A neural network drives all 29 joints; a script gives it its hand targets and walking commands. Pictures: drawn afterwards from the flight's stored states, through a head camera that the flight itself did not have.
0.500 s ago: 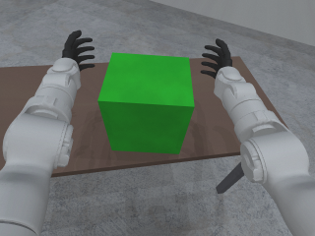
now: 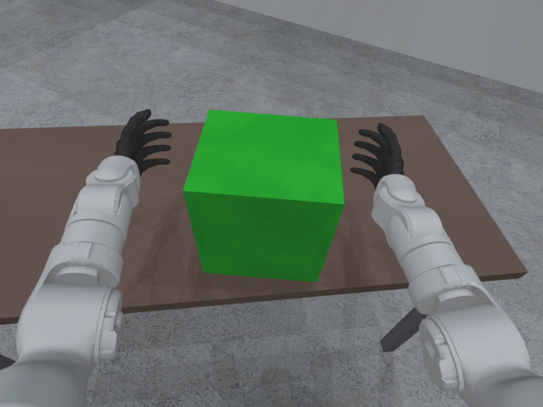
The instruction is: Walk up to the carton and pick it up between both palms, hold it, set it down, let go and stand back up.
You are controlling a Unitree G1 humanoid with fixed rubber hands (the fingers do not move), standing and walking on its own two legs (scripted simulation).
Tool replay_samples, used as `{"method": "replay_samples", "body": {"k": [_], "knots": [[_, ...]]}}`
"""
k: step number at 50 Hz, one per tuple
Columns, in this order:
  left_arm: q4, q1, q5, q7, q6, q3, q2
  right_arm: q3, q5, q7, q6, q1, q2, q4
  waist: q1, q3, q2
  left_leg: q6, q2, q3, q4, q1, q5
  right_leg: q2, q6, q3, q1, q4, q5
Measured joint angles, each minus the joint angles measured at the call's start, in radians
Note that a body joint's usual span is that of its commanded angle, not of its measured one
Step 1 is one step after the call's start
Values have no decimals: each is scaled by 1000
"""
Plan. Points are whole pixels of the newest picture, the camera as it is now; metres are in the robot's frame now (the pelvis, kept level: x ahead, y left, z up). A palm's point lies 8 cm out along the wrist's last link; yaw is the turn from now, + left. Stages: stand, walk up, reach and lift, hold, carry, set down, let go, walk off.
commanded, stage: set down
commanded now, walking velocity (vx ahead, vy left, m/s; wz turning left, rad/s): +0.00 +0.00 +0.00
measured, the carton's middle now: (265, 200) +0.44 +0.01 +0.02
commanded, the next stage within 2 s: none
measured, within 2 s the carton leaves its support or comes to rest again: neither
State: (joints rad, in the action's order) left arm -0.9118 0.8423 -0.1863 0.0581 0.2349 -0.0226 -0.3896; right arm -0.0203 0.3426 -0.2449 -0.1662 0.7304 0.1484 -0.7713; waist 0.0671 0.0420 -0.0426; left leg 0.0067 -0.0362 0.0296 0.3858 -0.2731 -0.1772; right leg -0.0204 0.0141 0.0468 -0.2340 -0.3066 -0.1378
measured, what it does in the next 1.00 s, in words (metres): stands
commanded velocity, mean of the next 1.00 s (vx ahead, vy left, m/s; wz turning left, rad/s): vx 0.00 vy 0.00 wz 0.00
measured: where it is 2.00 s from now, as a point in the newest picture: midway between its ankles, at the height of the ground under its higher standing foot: outside the picture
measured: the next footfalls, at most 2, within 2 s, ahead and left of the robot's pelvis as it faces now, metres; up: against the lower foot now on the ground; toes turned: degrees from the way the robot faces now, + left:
none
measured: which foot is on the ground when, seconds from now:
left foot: down 0.00-1.00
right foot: down 0.00-1.00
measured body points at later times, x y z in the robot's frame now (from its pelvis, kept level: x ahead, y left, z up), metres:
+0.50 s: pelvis -0.01 +0.01 +0.00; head -0.01 +0.03 +0.45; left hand +0.38 +0.23 +0.09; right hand +0.34 -0.18 +0.09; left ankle +0.01 +0.12 -0.75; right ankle +0.01 -0.11 -0.75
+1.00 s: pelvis +0.00 +0.01 +0.00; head +0.00 +0.02 +0.45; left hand +0.29 +0.24 +0.03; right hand +0.27 -0.17 +0.03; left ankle +0.01 +0.12 -0.75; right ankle +0.01 -0.11 -0.75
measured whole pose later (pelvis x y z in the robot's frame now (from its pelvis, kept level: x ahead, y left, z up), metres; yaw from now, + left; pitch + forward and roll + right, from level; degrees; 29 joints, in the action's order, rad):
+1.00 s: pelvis +0.00 +0.01 +0.00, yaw +0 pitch -4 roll -1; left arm -0.32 0.09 -0.22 0.08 0.09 -0.01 -0.31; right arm -0.02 0.20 -0.20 -0.06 -0.04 0.06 -0.20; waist -0.03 -0.05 -0.03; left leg 0.00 -0.02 0.03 0.38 -0.12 -0.20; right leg 0.00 0.01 0.03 -0.11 -0.34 -0.18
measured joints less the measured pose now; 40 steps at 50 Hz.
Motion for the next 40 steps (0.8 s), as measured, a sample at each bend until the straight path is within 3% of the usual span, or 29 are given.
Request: {"method": "replay_samples", "body": {"k": [7, 13, 19, 27, 40], "knots": [[256, -201, 11, -2, 74, -48, 31, 18, -17, -4, 6, -215, -18, 216, -31, -43, 9, -4, -1, 7, 12, 38, -14, -2, -5, -9, 42, 4, -1], [338, -235, -42, -27, 103, -28, 13, 55, -40, 20, -42, -250, 0, 302, -37, -36, 9, -9, 5, 5, 21, 14, -8, 4, -7, -9, 15, -14, -2], [366, -265, -3, 4, 110, -47, 26, 40, -48, 23, -47, -273, 9, 316, -44, -43, 7, -12, 6, 17, 7, 60, -4, 5, -10, -21, 53, -9, 3], [373, -351, 6, 7, 45, -39, 59, 47, -87, 33, -16, -374, -35, 345, -58, -56, 7, -14, 12, 17, 4, 86, -2, 11, -10, -23, 70, -26, -8], [535, -620, -19, 4, -65, -13, 85, 34, -133, 38, 71, -622, -80, 496, -84, -67, 14, -12, 15, 9, 2, 98, -8, 12, -9, -17, 84, -26, -18]]}}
